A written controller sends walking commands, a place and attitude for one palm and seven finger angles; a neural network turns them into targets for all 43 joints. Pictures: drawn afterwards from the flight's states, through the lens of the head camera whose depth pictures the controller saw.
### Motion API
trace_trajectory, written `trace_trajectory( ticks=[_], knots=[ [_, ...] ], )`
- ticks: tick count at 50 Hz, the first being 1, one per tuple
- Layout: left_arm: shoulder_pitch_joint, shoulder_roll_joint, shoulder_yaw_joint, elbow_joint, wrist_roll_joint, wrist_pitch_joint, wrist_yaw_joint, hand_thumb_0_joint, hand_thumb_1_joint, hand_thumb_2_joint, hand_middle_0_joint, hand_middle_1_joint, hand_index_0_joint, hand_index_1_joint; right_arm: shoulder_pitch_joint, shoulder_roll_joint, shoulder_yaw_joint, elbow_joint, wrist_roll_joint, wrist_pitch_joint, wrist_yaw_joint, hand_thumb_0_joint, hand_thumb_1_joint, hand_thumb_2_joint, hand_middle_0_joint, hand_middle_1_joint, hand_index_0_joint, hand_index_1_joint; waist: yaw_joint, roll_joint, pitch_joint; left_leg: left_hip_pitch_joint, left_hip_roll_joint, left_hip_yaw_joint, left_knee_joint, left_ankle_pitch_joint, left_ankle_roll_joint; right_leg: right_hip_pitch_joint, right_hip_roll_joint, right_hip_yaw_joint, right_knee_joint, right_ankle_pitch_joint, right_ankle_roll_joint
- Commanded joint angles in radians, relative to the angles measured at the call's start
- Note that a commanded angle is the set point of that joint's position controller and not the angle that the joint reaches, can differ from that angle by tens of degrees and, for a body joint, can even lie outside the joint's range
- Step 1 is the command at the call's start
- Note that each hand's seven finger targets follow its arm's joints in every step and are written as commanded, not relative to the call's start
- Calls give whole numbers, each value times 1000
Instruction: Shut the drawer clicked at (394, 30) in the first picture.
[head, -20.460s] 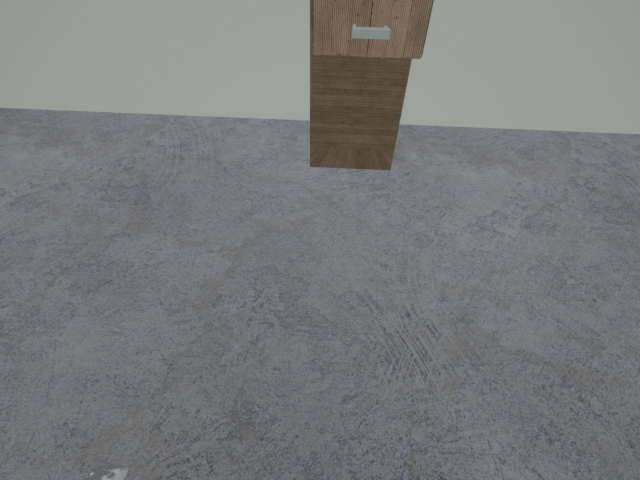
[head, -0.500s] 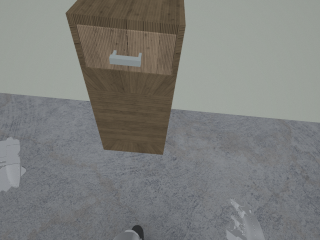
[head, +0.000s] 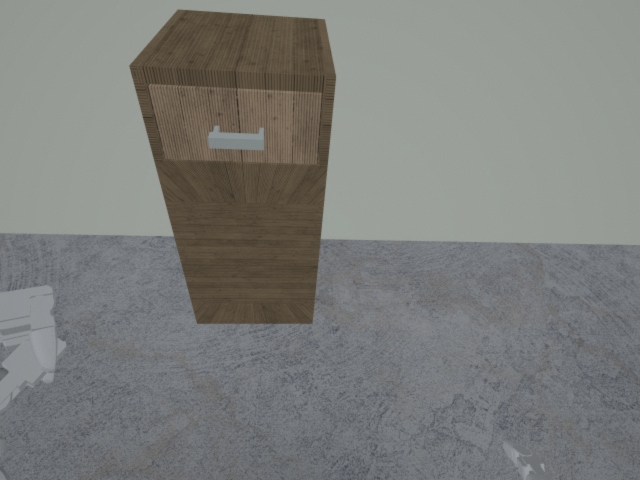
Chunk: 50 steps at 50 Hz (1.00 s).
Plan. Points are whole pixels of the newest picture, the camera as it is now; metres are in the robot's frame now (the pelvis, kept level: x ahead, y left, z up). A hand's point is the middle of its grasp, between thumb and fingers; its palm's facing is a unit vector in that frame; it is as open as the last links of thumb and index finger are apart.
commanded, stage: stop stepping back and stand still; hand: left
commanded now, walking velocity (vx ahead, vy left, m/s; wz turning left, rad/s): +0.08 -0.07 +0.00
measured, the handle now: (238, 135) +0.80 +0.24 +0.03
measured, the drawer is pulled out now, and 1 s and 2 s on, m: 0.00 0.00 0.00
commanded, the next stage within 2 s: let the arm hang, fingers relaxed in 0.84 s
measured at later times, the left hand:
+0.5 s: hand (40, 357) +0.17 +0.26 +0.17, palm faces +0.43 -0.79 -0.44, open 3.2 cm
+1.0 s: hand (82, 356) +0.21 +0.26 +0.11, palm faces +0.26 -0.83 -0.49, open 3.2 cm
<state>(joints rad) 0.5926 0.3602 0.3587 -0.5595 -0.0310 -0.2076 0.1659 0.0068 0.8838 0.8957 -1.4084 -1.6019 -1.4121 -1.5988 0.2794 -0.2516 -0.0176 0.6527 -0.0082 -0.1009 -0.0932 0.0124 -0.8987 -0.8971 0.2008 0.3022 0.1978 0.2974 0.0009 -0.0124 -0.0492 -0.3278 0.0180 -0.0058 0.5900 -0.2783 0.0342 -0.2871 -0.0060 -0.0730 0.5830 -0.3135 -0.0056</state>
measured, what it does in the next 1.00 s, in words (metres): stands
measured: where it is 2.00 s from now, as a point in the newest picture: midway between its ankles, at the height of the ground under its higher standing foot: outside the picture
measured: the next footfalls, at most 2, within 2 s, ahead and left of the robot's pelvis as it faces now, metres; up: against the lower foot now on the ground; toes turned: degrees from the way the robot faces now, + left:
none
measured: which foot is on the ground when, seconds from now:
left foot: down 0.00-1.00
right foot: down 0.00-1.00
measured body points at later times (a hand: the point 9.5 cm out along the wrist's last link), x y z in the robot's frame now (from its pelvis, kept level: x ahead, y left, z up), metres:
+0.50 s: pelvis -0.01 +0.01 +0.01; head -0.01 +0.02 +0.46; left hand +0.14 +0.30 +0.19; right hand +0.16 -0.21 -0.07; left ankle +0.02 +0.12 -0.73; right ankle +0.01 -0.10 -0.73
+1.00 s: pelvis +0.01 +0.01 +0.01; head +0.02 +0.01 +0.46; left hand +0.19 +0.30 +0.14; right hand +0.20 -0.22 -0.08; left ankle +0.03 +0.12 -0.73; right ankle +0.02 -0.10 -0.73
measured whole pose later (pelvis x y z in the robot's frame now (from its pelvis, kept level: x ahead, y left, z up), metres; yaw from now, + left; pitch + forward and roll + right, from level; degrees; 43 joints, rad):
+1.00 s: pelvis +0.01 +0.01 +0.01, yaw +3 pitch +1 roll +0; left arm 0.49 0.40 0.23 -0.27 0.00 -0.19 0.07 0.00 0.89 0.90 -1.40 -1.60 -1.40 -1.59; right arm 0.17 -0.25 -0.02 0.68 0.01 -0.13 -0.01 0.01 -0.90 -0.90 0.20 0.30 0.20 0.30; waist 0.01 0.03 0.00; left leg -0.29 -0.01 0.02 0.50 -0.23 0.02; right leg -0.25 -0.01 -0.04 0.48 -0.25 0.00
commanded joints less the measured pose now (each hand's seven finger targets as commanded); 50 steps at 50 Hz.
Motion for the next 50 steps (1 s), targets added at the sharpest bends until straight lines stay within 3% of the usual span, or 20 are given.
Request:
trace_trajectory(
  ticks=[1,3,5,6,7,8,10,13,14,16,17,18,20,24,27,34,46,47,48,50],
  knots=[
    [-100,166,82,-176,22,-54,6,0,900,900,-1400,-1600,-1400,-1600,-160,-86,-11,-168,5,-82,-8,0,-900,-900,200,300,200,300,-18,295,68,-113,223,-393,-475,-543,103,-14,28,45,198,-161,9],
    [-78,187,95,-246,29,-57,-2,0,900,900,-1400,-1600,-1400,-1600,-170,-67,-8,-187,1,-85,5,0,-900,-900,200,300,200,300,-5,222,97,-190,207,-343,-462,-471,102,83,23,42,120,-127,-1],
    [-3,188,100,-228,32,-55,-6,0,900,900,-1400,-1600,-1400,-1600,-177,-70,-10,-193,-3,-75,17,0,-900,-900,200,300,200,300,6,145,100,-285,134,-202,-353,-408,52,228,17,57,-69,-134,-19],
    [11,193,108,-231,29,-59,-9,0,900,900,-1400,-1600,-1400,-1600,-166,-68,-17,-194,-7,-66,20,0,-900,-900,200,300,200,300,1,60,92,-261,61,-118,-207,-338,19,197,-25,140,-198,-194,-50],
    [30,217,136,-227,24,-62,-7,0,900,900,-1400,-1600,-1400,-1600,-162,-64,-27,-197,-14,-55,24,0,-900,-900,200,300,200,300,-2,-67,72,-229,-15,-37,36,-221,-10,107,-149,350,-329,-361,-117],
    [6,210,132,-249,7,-58,-5,0,900,900,-1400,-1600,-1400,-1600,-149,-54,-29,-182,-1,-53,28,0,-900,-900,200,300,200,300,-1,-197,62,-201,-38,11,277,-118,-25,23,-290,542,-436,-429,-185],
    [-16,201,147,-213,-3,-70,2,0,900,900,-1400,-1600,-1400,-1600,-110,-49,-20,-153,-6,-64,27,0,-900,-900,200,300,200,300,-29,-72,30,-166,6,-13,341,-102,-23,0,-297,426,-379,-216,-195],
    [-31,159,98,-164,2,-61,3,0,900,900,-1400,-1600,-1400,-1600,-132,-43,-5,-156,0,-65,10,0,-900,-900,200,300,200,300,-30,-64,66,105,21,27,-1,-49,-4,-187,-202,240,-309,-302,-112],
    [-33,160,102,-160,3,-67,6,0,900,900,-1400,-1600,-1400,-1600,-128,-56,-5,-150,0,-72,5,0,-900,-900,200,300,200,300,-27,5,66,149,26,12,-111,-65,5,-181,-158,200,-252,-282,-85],
    [-63,155,90,-211,5,-82,5,0,900,900,-1400,-1600,-1400,-1600,-147,-83,-10,-172,3,-86,-1,0,-900,-900,200,300,200,300,-12,158,62,103,153,-197,-280,-104,59,-99,-30,115,-72,-80,-14],
    [-62,165,95,-219,2,-88,4,0,900,900,-1400,-1600,-1400,-1600,-150,-82,-11,-178,13,-90,-2,0,-900,-900,200,300,200,300,-9,179,19,63,195,-261,-319,-127,71,-27,-9,78,-13,-23,11],
    [-30,169,115,-179,9,-84,-2,0,900,900,-1400,-1600,-1400,-1600,-148,-60,1,-160,7,-90,-1,0,-900,-900,200,300,200,300,-8,205,27,1,196,-267,-376,-214,66,18,-7,70,15,-47,16],
    [-58,161,101,-203,22,-80,-5,0,900,900,-1400,-1600,-1400,-1600,-160,-59,2,-164,7,-94,4,0,-900,-900,200,300,200,300,-2,142,73,-72,182,-229,-373,-206,66,85,-12,72,-30,0,16],
    [-8,158,98,-194,18,-85,-7,0,900,900,-1400,-1600,-1400,-1600,-151,-65,-8,-165,4,-106,18,0,-900,-900,200,300,200,300,-1,33,30,-1,77,-91,-237,-27,20,107,-48,148,-187,83,-6],
    [8,165,104,-184,6,-79,-8,0,900,900,-1400,-1600,-1400,-1600,-154,-64,-15,-163,2,-97,24,0,-900,-900,200,300,200,300,-8,-1,2,79,38,-40,-143,81,-2,65,-95,206,-261,106,-28],
    [23,164,106,-183,-4,-74,-10,0,900,900,-1400,-1600,-1400,-1600,-170,-62,-12,-184,7,-74,15,0,-900,-900,200,300,200,300,-3,83,-27,134,65,-60,-213,226,-1,108,-48,131,-199,247,-7],
    [53,168,109,-182,-12,-71,-13,0,900,900,-1400,-1600,-1400,-1600,-177,-68,-20,-204,12,-52,11,0,-900,-900,200,300,200,300,-1,58,-38,143,54,-43,-212,243,-7,129,-52,130,-221,285,-3],
    [-119,56,-297,656,54,48,-138,0,900,900,-1400,-1600,-1400,-1600,-215,-206,-71,46,31,-118,100,0,-900,-900,200,300,200,300,-61,79,24,134,87,-50,-50,434,-12,-51,-100,56,-64,341,-22],
    [-145,60,-233,671,66,148,-163,0,900,900,-1360,-1557,-1360,-1557,-128,-222,-82,51,27,-31,109,0,-900,-900,200,300,200,300,-33,58,-30,126,97,-63,-69,465,-9,-34,-112,100,-79,278,-21],
    [-179,22,-251,763,67,179,-162,0,900,900,-1280,-1470,-1280,-1470,-112,-165,-55,36,12,19,105,0,-900,-900,200,300,200,300,-18,-41,-58,66,109,-117,-75,342,29,-7,-83,84,-53,175,-25]
  ],
)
